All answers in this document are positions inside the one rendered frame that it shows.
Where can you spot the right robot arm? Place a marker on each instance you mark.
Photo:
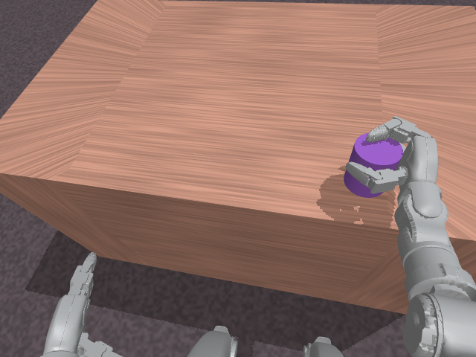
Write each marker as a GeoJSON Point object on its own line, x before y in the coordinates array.
{"type": "Point", "coordinates": [441, 315]}

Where can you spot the right robot hand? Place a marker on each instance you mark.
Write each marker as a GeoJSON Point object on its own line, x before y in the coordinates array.
{"type": "Point", "coordinates": [419, 161]}

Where can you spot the can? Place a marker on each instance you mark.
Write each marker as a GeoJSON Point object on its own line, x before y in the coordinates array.
{"type": "Point", "coordinates": [377, 155]}

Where can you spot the left robot hand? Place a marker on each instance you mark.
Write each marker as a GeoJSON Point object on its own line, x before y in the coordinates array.
{"type": "Point", "coordinates": [66, 331]}

